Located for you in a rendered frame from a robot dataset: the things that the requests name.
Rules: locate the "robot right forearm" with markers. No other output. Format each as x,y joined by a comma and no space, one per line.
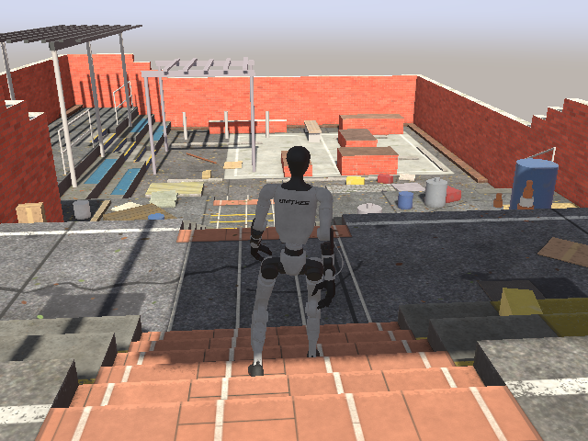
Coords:
328,257

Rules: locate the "robot left shin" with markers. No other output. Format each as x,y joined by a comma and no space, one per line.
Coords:
258,336

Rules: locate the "robot right upper arm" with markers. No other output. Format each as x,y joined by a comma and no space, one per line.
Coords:
324,196

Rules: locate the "robot left forearm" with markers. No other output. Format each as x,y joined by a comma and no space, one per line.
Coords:
256,237

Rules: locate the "left robot thigh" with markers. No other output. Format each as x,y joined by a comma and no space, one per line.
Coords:
268,272

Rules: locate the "robot right hand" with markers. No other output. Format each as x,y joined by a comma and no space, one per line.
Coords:
330,286

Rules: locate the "robot left hand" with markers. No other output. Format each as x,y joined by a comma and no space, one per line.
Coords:
256,255

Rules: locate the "robot left upper arm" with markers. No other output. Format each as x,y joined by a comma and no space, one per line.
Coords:
263,205

